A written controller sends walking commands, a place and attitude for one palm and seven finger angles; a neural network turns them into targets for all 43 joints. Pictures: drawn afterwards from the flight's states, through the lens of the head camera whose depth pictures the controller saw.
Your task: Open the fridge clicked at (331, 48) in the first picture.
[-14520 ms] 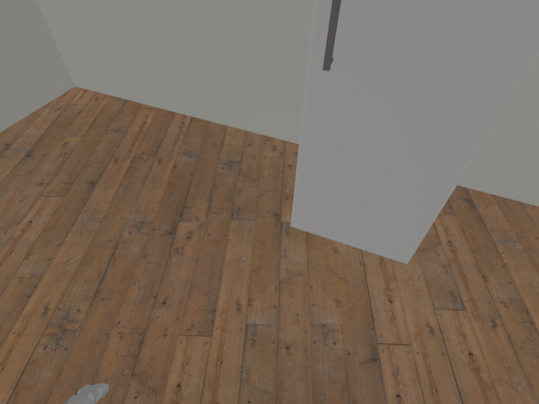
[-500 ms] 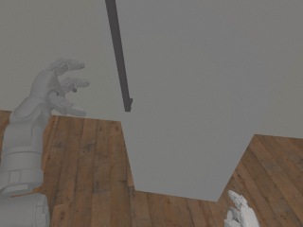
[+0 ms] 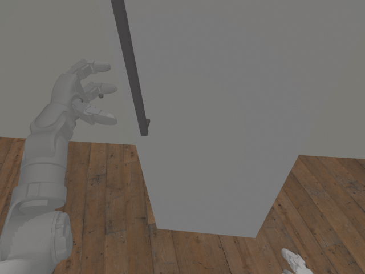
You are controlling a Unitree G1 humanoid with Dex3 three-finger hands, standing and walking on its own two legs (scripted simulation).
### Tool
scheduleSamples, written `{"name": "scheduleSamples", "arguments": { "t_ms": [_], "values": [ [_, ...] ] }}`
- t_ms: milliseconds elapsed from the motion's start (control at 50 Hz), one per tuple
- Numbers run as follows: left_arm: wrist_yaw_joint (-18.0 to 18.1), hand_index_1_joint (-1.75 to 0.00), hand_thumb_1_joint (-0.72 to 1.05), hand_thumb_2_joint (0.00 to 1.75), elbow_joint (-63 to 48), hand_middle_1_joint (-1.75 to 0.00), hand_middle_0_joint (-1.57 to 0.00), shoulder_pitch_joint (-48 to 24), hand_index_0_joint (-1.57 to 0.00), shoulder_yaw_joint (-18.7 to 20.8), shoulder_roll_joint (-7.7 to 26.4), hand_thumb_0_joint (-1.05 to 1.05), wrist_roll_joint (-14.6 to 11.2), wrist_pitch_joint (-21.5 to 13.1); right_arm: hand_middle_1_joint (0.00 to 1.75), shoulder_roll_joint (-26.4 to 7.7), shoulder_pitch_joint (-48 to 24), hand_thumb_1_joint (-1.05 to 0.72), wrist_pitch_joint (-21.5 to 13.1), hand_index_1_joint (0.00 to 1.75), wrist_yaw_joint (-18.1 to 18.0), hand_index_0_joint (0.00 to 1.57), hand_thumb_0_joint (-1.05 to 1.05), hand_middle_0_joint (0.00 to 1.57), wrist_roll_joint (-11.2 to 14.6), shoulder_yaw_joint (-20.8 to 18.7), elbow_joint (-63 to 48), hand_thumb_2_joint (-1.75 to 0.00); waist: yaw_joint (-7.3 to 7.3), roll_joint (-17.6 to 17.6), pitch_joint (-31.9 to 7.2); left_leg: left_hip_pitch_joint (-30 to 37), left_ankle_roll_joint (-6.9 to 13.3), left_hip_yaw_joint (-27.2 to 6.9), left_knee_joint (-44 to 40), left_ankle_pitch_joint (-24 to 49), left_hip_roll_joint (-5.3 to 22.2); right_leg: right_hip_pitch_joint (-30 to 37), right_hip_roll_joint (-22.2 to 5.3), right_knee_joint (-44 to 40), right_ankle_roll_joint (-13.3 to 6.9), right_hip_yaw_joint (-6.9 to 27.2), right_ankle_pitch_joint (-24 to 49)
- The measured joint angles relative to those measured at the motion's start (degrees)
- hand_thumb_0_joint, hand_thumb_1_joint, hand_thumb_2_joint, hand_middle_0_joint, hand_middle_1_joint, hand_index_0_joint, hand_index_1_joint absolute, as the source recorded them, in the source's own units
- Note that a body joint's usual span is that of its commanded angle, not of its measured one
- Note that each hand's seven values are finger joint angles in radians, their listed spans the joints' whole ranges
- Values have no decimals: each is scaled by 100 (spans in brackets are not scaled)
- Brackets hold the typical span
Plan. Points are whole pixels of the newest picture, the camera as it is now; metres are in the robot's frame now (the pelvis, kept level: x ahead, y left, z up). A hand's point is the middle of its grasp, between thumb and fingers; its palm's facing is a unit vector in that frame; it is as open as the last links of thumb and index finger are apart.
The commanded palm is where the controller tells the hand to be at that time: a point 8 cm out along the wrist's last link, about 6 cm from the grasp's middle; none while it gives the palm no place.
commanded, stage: move the hooked fingers beside the handle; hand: left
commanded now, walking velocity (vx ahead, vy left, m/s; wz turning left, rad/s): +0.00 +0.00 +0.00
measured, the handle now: (132, 57) +0.47 +0.13 +0.27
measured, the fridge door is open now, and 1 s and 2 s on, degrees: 0 0 0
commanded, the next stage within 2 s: none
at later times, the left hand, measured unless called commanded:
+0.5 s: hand (97, 97) +0.40 +0.20 +0.22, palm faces -0.01 -1.00 -0.03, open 14.0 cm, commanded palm +0.38 +0.24 +0.22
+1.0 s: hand (99, 94) +0.40 +0.19 +0.23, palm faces -0.01 -1.00 +0.00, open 14.0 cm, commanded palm +0.38 +0.24 +0.21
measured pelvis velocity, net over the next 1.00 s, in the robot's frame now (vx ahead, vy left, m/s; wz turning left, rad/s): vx -0.01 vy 0.00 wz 0.00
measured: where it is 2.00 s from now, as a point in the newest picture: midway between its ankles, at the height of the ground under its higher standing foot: outside the picture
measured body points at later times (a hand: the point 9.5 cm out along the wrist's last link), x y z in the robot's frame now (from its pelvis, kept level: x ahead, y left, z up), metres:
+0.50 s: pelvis +0.00 +0.01 +0.00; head -0.01 -0.01 +0.45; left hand +0.40 +0.25 +0.22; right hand +0.13 -0.25 -0.10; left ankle +0.00 +0.11 -0.74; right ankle -0.02 -0.10 -0.74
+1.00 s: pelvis -0.01 +0.00 +0.00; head -0.03 -0.01 +0.45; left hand +0.40 +0.25 +0.23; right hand +0.13 -0.24 -0.10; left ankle +0.00 +0.11 -0.74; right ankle -0.02 -0.10 -0.74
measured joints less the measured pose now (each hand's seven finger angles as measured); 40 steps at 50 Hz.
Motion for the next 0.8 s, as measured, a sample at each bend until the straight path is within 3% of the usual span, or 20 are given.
{"name": "scheduleSamples", "arguments": {
  "t_ms": [140,240,360,500,600,700,800],
  "values": [
    [167,-120,-50,30,455,-121,-30,-348,-30,-135,-3,-1,112,-37,30,-7,23,-90,27,30,-1,20,2,21,-6,-44,5,-90,-48,16,45,-90,16,-1,11,21,-10,-80,-10,-9,12,-2,32],
    [149,-120,-50,30,400,-120,-30,-273,-30,22,-113,-1,55,-209,30,16,70,-90,54,30,27,20,2,21,-40,-33,9,-90,-77,10,-17,-39,27,61,-59,31,-9,-68,-9,-44,25,62,47],
    [166,-120,-50,30,587,-120,-30,-206,-30,113,60,-1,157,-190,30,41,121,-90,124,30,44,21,2,21,-15,-29,-64,-90,-101,-14,-47,-9,26,101,-61,9,11,-50,10,-51,24,104,44],
    [77,-120,-50,30,-36,-120,-30,156,-30,63,-20,-1,80,-219,30,-8,171,-90,93,30,34,20,2,21,-19,-77,-110,-90,-1,4,16,61,38,64,-91,31,-13,50,-11,-112,37,67,68],
    [76,-120,-50,30,-86,-121,-30,-21,-30,-157,-184,-1,-23,-133,30,5,29,-90,58,30,25,20,2,21,-4,-41,-8,-90,78,-20,-21,61,45,1,-45,28,-38,86,-35,-90,43,3,52],
    [213,-120,-50,30,309,-121,-30,-173,-30,-152,-177,-1,41,105,30,48,-189,-90,134,30,32,20,2,21,-6,0,-75,-90,23,5,-58,-24,50,15,-27,58,-37,-16,-36,-48,46,15,75],
    [335,-120,-50,30,148,-121,-30,-27,-30,-124,-160,-1,154,-70,30,93,-179,-90,126,30,27,21,2,21,-30,10,-211,-90,-9,-6,36,0,43,34,-63,94,-25,-9,-24,-64,35,35,109]
  ]
}}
